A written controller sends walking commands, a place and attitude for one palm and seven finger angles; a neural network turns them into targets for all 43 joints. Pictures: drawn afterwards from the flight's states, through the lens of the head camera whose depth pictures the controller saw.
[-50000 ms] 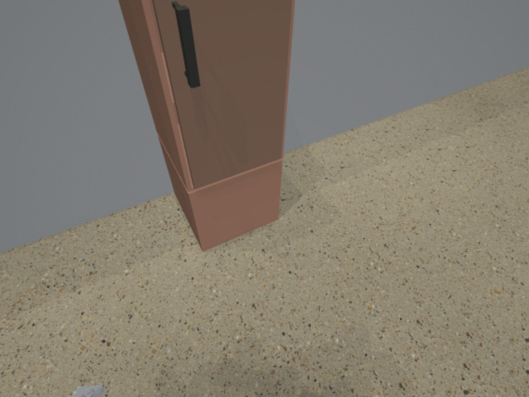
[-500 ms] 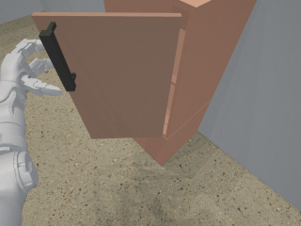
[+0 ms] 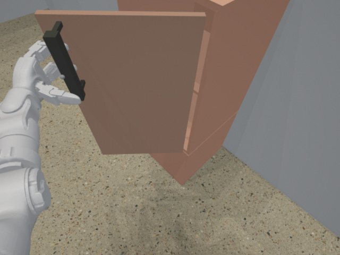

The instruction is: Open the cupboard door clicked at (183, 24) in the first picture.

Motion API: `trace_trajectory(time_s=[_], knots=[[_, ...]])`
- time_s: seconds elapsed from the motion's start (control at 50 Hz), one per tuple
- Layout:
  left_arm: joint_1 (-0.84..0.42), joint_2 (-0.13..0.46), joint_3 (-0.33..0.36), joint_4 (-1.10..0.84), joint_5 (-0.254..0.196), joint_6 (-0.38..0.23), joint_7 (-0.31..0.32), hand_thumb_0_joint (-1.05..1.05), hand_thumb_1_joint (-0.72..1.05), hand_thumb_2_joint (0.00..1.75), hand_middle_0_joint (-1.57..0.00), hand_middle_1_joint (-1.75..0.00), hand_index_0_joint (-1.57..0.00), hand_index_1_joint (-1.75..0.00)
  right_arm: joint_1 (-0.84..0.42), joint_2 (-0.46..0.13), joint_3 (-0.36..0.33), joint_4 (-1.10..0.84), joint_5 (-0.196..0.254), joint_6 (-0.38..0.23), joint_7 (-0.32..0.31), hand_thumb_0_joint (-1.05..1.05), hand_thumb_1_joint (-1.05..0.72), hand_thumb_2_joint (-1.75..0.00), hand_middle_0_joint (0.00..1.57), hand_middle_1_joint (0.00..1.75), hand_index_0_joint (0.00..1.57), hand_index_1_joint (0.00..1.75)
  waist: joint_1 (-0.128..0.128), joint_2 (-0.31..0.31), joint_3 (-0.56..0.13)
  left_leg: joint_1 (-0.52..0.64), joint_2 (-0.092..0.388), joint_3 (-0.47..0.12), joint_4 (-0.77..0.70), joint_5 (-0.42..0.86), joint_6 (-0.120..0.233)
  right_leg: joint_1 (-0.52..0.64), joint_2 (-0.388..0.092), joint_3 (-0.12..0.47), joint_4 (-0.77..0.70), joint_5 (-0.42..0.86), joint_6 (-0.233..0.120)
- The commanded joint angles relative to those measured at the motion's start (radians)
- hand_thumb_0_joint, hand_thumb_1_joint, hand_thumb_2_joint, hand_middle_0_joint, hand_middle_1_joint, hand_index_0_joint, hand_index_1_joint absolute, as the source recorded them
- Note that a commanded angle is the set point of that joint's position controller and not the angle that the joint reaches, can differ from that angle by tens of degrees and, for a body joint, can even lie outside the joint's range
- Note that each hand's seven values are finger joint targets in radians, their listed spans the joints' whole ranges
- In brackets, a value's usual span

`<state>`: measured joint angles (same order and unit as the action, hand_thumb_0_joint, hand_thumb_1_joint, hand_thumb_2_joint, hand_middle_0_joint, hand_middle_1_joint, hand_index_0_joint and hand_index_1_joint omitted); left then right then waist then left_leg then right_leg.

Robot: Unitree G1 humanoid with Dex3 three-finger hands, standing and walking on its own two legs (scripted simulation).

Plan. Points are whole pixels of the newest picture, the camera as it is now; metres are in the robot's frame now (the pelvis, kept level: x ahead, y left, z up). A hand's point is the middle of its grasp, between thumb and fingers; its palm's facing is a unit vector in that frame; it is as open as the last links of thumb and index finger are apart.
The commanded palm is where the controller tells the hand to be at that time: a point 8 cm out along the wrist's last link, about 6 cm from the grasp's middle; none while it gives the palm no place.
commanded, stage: slide the fingers in behind the handle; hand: left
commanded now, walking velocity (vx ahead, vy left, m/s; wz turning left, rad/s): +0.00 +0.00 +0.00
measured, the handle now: (69, 64) +0.51 +0.22 +0.16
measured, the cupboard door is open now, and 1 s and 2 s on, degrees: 49 49 70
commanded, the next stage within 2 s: close the thumb around the handle in 0.50 s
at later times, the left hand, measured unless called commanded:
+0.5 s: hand (59, 80) +0.45 +0.23 +0.16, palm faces +0.03 -1.00 +0.00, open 14.0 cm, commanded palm +0.43 +0.27 +0.16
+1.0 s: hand (69, 78) +0.46 +0.21 +0.16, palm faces +0.02 -1.00 +0.01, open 9.5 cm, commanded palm +0.43 +0.27 +0.16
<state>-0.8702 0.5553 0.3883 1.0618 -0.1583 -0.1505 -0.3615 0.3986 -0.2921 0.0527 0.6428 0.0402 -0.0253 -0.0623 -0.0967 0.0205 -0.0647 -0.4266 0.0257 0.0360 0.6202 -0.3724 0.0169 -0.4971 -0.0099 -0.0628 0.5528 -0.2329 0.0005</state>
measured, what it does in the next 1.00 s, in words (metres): stands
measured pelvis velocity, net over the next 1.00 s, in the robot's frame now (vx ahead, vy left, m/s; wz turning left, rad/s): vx -0.01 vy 0.00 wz -0.02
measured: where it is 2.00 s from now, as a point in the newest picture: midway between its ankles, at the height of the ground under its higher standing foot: outside the picture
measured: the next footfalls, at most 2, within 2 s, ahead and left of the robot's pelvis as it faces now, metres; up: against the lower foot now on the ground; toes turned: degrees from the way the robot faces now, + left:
none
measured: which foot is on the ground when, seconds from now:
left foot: down 0.00-1.00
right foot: down 0.00-1.00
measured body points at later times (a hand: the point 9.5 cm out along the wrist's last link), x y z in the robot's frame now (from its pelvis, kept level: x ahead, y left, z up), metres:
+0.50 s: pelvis -0.01 +0.00 +0.00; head +0.04 +0.00 +0.45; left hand +0.44 +0.28 +0.17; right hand +0.06 -0.26 -0.11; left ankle -0.05 +0.10 -0.73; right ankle +0.02 -0.12 -0.73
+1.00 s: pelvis -0.01 +0.00 +0.00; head +0.04 +0.00 +0.45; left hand +0.45 +0.26 +0.16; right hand +0.03 -0.26 -0.11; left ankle -0.05 +0.10 -0.73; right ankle +0.02 -0.12 -0.73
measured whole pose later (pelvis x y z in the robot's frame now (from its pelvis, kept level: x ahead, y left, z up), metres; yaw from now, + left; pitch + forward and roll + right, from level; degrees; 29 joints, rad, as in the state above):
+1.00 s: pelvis -0.01 +0.00 +0.00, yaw -1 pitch +9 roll -1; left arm -0.82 0.51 0.40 1.02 -0.15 -0.14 -0.31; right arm 0.40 -0.28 0.05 0.64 0.04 -0.04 -0.05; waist -0.10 0.03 -0.07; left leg -0.40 0.03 0.06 0.60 -0.36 0.02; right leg -0.48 -0.01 -0.04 0.55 -0.22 0.00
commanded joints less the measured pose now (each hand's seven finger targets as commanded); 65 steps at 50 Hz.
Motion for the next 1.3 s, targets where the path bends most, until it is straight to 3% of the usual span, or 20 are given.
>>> trace_trajectory(time_s=[0.0, 0.04, 0.1, 0.14, 0.24, 0.28, 0.3, 0.38, 0.48, 0.58, 0.7, 0.72, 0.76, 0.82, 0.9, 1.0, 1.08, 1.14, 1.2, 1.28], knots=[[-0.476, 0.262, 0.045, -0.252, -0.022, -0.063, 0.016, 0.00, -0.50, 0.30, -0.30, -1.20, -0.30, -1.20, 0.064, -0.159, -0.063, -0.087, -0.004, -0.040, -0.011, 0.00, -0.90, -0.90, 0.20, 0.30, 0.20, 0.30, 0.004, 0.069, -0.373, 0.125, -0.006, -0.041, -0.071, 0.424, 0.007, 0.247, 0.020, 0.028, -0.002, 0.353, -0.028], [-0.460, 0.212, 0.010, -0.275, -0.022, -0.059, 0.018, 0.00, -0.50, 0.30, -0.30, -1.20, -0.30, -1.20, 0.060, -0.153, -0.064, -0.090, -0.003, -0.043, -0.007, 0.00, -0.90, -0.90, 0.20, 0.30, 0.20, 0.30, 0.000, 0.079, -0.374, 0.141, -0.004, -0.040, -0.072, 0.449, 0.004, 0.240, 0.021, 0.026, -0.003, 0.364, -0.028], [-0.441, 0.238, 0.044, -0.296, -0.028, -0.057, 0.031, 0.00, -0.50, 0.30, -0.30, -1.20, -0.30, -1.20, 0.059, -0.156, -0.067, -0.088, -0.004, -0.044, -0.005, 0.00, -0.90, -0.90, 0.20, 0.30, 0.20, 0.30, 0.012, 0.066, -0.379, 0.151, -0.001, -0.044, -0.072, 0.473, 0.000, 0.250, 0.023, 0.024, -0.002, 0.367, -0.030], [-0.433, 0.197, 0.011, -0.270, -0.022, -0.044, 0.035, 0.00, -0.50, 0.30, -0.30, -1.20, -0.30, -1.20, 0.051, -0.150, -0.063, -0.090, -0.001, -0.045, -0.004, 0.00, -0.90, -0.90, 0.20, 0.30, 0.20, 0.30, 0.005, 0.059, -0.334, 0.125, -0.003, -0.039, -0.080, 0.435, 0.001, 0.236, 0.022, 0.022, -0.007, 0.346, -0.030], [-0.408, 0.255, 0.068, -0.292, -0.007, -0.051, 0.060, 0.00, -0.50, 0.30, -0.30, -1.20, -0.30, -1.20, 0.049, -0.148, -0.064, -0.098, -0.005, -0.047, -0.002, 0.00, -0.90, -0.90, 0.20, 0.30, 0.20, 0.30, 0.027, 0.053, -0.369, 0.127, -0.005, -0.032, -0.079, 0.457, 0.003, 0.279, 0.020, 0.029, 0.001, 0.381, -0.031], [-0.380, 0.253, 0.064, -0.291, -0.013, -0.055, 0.053, 0.00, -0.50, 0.30, -0.30, -1.20, -0.30, -1.20, 0.048, -0.150, -0.063, -0.105, -0.003, -0.043, -0.003, 0.00, -0.90, -0.90, 0.20, 0.30, 0.20, 0.30, 0.029, 0.024, -0.365, 0.117, -0.003, -0.025, -0.081, 0.471, 0.007, 0.300, 0.018, 0.030, 0.003, 0.405, -0.029], [-0.375, 0.243, 0.059, -0.295, -0.014, -0.053, 0.049, 0.00, -0.50, 0.30, -0.30, -1.20, -0.30, -1.20, 0.036, -0.147, -0.061, -0.111, -0.001, -0.044, -0.002, 0.00, -0.90, -0.90, 0.20, 0.30, 0.20, 0.30, 0.032, 0.052, -0.350, 0.116, -0.006, -0.023, -0.081, 0.459, 0.007, 0.291, 0.017, 0.035, 0.001, 0.400, -0.029], [-0.394, 0.257, 0.058, -0.263, -0.019, -0.050, 0.036, 0.00, -0.50, 0.30, -0.30, -1.20, -0.30, -1.20, 0.033, -0.155, -0.061, -0.108, 0.004, -0.041, -0.009, 0.00, -0.90, -0.90, 0.20, 0.30, 0.20, 0.30, 0.015, 0.017, -0.311, 0.092, -0.006, -0.020, -0.090, 0.366, 0.013, 0.273, 0.015, 0.035, -0.012, 0.342, -0.028], [-0.465, 0.194, -0.010, -0.297, -0.026, -0.064, 0.021, 0.00, -0.50, 0.30, -0.30, -1.20, -0.30, -1.20, 0.024, -0.148, -0.059, -0.101, 0.007, -0.052, -0.018, 0.00, -0.90, -0.90, 0.20, 0.30, 0.20, 0.30, -0.007, 0.084, -0.319, 0.135, -0.009, -0.027, -0.085, 0.353, 0.010, 0.231, 0.015, 0.034, -0.018, 0.308, -0.031], [-0.507, 0.210, -0.006, -0.202, -0.024, -0.060, 0.023, 0.00, -0.50, 0.30, -0.30, -1.20, -0.30, -1.20, 0.038, -0.159, -0.054, -0.076, 0.003, -0.063, -0.026, 0.00, -0.90, -0.90, 0.20, 0.30, 0.20, 0.30, -0.021, 0.039, -0.290, 0.097, -0.012, -0.041, -0.089, 0.286, 0.010, 0.202, 0.013, 0.029, -0.023, 0.245, -0.029], [-0.525, 0.225, 0.008, -0.231, -0.013, -0.091, 0.033, 0.00, -0.16, 0.44, -0.32, -1.24, -0.32, -1.24, 0.049, -0.154, -0.058, -0.075, -0.003, -0.072, -0.019, 0.00, -0.90, -0.90, 0.20, 0.30, 0.20, 0.30, 0.002, 0.096, -0.388, 0.142, -0.012, -0.050, -0.072, 0.384, -0.002, 0.223, 0.016, 0.031, 0.001, 0.305, -0.032], [-0.529, 0.194, -0.011, -0.225, -0.015, -0.087, 0.033, 0.00, -0.11, 0.47, -0.33, -1.24, -0.33, -1.24, 0.049, -0.150, -0.056, -0.075, -0.004, -0.073, -0.016, 0.00, -0.90, -0.90, 0.20, 0.30, 0.20, 0.30, -0.006, 0.115, -0.381, 0.147, -0.012, -0.047, -0.071, 0.388, -0.005, 0.208, 0.016, 0.030, -0.002, 0.303, -0.031], [-0.476, 0.233, 0.034, -0.195, -0.013, -0.081, 0.042, 0.00, 0.00, 0.52, -0.34, -1.25, -0.34, -1.25, 0.058, -0.156, -0.061, -0.072, -0.006, -0.069, -0.013, 0.00, -0.90, -0.90, 0.20, 0.30, 0.20, 0.30, 0.012, 0.049, -0.370, 0.115, -0.008, -0.047, -0.077, 0.392, -0.003, 0.235, 0.018, 0.026, 0.001, 0.314, -0.031], [-0.442, 0.210, 0.020, -0.247, -0.011, -0.075, 0.048, 0.00, 0.17, 0.59, -0.35, -1.27, -0.35, -1.27, 0.051, -0.152, -0.063, -0.087, -0.005, -0.064, -0.006, 0.00, -0.90, -0.90, 0.20, 0.30, 0.20, 0.30, 0.018, 0.072, -0.375, 0.127, -0.005, -0.039, -0.078, 0.438, -0.003, 0.240, 0.018, 0.027, 0.001, 0.342, -0.029], [-0.376, 0.268, 0.082, -0.273, -0.010, -0.063, 0.063, 0.00, 0.40, 0.68, -0.36, -1.30, -0.36, -1.30, 0.048, -0.154, -0.066, -0.102, -0.005, -0.054, -0.003, 0.00, -0.90, -0.90, 0.20, 0.30, 0.20, 0.30, 0.043, 0.032, -0.374, 0.097, -0.004, -0.028, -0.087, 0.443, 0.005, 0.297, 0.019, 0.032, 0.001, 0.377, -0.029], [-0.431, 0.260, 0.052, -0.285, -0.005, -0.066, 0.056, 0.00, 0.68, 0.80, -0.38, -1.33, -0.38, -1.33, 0.038, -0.151, -0.061, -0.101, 0.000, -0.051, -0.010, 0.00, -0.90, -0.90, 0.20, 0.30, 0.20, 0.30, 0.013, 0.039, -0.318, 0.078, -0.009, -0.020, -0.098, 0.342, 0.014, 0.277, 0.017, 0.039, -0.016, 0.326, -0.026], [-0.470, 0.202, 0.007, -0.314, -0.023, -0.081, 0.040, 0.00, 0.90, 0.90, -0.40, -1.35, -0.40, -1.35, 0.042, -0.147, -0.064, -0.093, 0.001, -0.063, -0.016, 0.00, -0.90, -0.90, 0.20, 0.30, 0.20, 0.30, 0.000, 0.078, -0.359, 0.146, -0.008, -0.028, -0.087, 0.382, 0.010, 0.257, 0.021, 0.036, -0.019, 0.329, -0.031], [-0.471, 0.227, 0.029, -0.234, -0.030, -0.067, 0.036, 0.00, 0.90, 0.90, -0.40, -1.35, -0.40, -1.35, 0.043, -0.152, -0.057, -0.074, 0.001, -0.067, -0.021, 0.00, -0.90, -0.90, 0.20, 0.30, 0.20, 0.30, -0.004, 0.017, -0.318, 0.095, -0.010, -0.027, -0.093, 0.319, 0.013, 0.258, 0.018, 0.037, -0.026, 0.309, -0.025], [-0.506, 0.272, 0.046, -0.229, -0.010, -0.076, 0.043, 0.00, 0.90, 0.90, -0.40, -1.35, -0.40, -1.35, 0.042, -0.153, -0.055, -0.074, -0.003, -0.066, -0.021, 0.00, -0.90, -0.90, 0.20, 0.30, 0.20, 0.30, -0.001, 0.060, -0.318, 0.078, -0.017, -0.028, -0.091, 0.315, 0.013, 0.256, 0.012, 0.043, -0.019, 0.305, -0.026], [-0.465, 0.275, 0.052, -0.217, -0.005, -0.087, 0.044, 0.00, 0.90, 0.90, -0.40, -1.35, -0.40, -1.35, 0.044, -0.153, -0.057, -0.089, -0.003, -0.061, -0.016, 0.00, -0.90, -0.90, 0.20, 0.30, 0.20, 0.30, 0.010, 0.039, -0.348, 0.073, -0.016, -0.023, -0.081, 0.348, 0.014, 0.278, 0.011, 0.042, -0.004, 0.339, -0.027]])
